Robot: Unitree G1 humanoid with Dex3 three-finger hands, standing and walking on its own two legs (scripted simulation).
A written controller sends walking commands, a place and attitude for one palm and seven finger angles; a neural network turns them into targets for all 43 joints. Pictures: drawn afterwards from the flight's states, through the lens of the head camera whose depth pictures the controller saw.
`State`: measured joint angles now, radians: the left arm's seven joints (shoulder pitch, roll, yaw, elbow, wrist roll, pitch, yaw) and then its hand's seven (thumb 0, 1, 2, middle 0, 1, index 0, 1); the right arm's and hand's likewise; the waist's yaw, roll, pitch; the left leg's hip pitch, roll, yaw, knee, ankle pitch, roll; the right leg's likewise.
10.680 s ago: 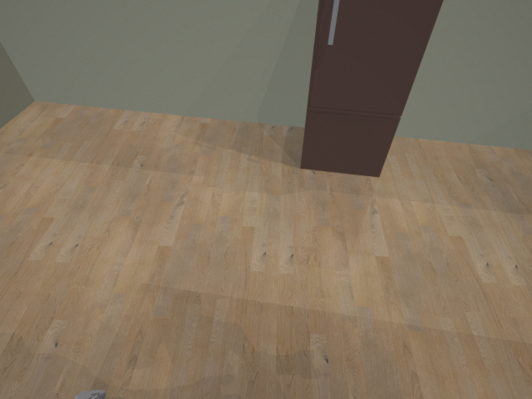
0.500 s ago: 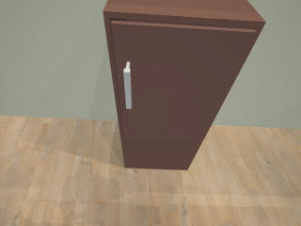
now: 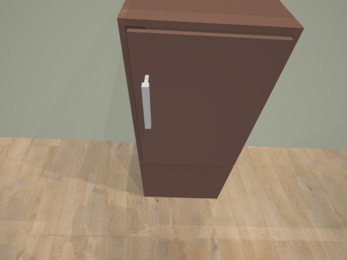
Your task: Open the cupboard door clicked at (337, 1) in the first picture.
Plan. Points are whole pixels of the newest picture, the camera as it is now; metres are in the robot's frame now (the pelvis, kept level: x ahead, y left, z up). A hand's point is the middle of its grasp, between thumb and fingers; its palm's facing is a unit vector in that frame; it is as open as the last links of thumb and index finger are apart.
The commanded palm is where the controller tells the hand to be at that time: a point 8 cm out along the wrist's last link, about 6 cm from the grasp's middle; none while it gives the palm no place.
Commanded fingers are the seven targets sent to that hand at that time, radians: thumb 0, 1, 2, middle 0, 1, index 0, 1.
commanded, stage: look again from close up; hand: left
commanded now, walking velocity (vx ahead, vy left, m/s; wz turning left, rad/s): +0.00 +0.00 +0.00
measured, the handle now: (147, 103) +0.53 +0.12 +0.04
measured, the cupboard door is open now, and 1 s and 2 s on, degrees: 0 0 0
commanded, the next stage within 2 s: shuffle to correct the standing spot in 0.36 s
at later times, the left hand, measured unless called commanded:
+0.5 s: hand out of the picture +0.01 +0.17 -0.18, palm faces +0.01 -0.98 -0.22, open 7.4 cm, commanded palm none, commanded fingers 0.00 0.90 0.90 -0.20 -0.30 -0.20 -0.30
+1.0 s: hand out of the picture +0.00 +0.06 -0.18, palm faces +0.06 -0.98 -0.20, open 7.4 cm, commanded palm none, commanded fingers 0.00 0.90 0.90 -0.20 -0.30 -0.20 -0.30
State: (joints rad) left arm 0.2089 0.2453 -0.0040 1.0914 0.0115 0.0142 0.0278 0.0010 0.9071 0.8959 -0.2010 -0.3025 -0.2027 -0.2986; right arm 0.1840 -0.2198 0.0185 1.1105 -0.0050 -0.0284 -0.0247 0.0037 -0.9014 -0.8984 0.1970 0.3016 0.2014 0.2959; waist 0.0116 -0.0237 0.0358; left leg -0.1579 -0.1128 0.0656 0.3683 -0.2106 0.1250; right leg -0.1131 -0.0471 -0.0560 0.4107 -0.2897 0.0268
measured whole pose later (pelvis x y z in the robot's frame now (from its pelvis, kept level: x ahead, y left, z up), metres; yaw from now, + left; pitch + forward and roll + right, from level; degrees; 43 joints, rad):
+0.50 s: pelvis +0.00 -0.02 +0.00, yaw +0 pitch -1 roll +0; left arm 0.23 0.22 -0.01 1.12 0.01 0.00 0.03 0.00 0.91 0.90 -0.20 -0.30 -0.20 -0.30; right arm 0.19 -0.21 0.02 1.14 0.00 -0.03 -0.02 0.00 -0.90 -0.90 0.20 0.30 0.20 0.30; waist 0.01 -0.02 0.03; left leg -0.15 -0.09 0.05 0.36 -0.21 0.10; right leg -0.10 -0.03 -0.07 0.39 -0.29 0.00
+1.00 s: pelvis -0.02 -0.11 -0.01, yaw +2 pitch +0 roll +0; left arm 0.28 0.16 0.04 1.02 0.02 0.03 0.01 0.00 0.91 0.90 -0.20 -0.30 -0.20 -0.30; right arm 0.29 -0.19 -0.04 1.11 -0.02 0.03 -0.04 0.00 -0.90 -0.90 0.20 0.30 0.20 0.30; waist -0.01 0.01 0.04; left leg -0.34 0.04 -0.02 0.68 -0.40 0.00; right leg -0.28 -0.01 -0.03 0.55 -0.30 -0.01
